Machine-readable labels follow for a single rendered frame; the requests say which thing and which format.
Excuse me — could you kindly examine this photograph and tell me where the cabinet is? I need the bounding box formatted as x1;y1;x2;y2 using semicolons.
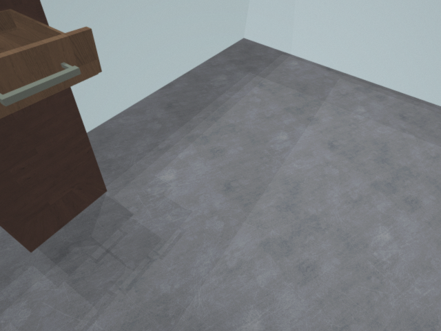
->
0;0;107;252

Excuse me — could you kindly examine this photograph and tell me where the drawer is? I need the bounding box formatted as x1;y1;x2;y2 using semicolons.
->
0;9;102;119

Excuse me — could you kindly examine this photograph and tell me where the handle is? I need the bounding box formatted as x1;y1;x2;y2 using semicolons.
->
0;62;81;107

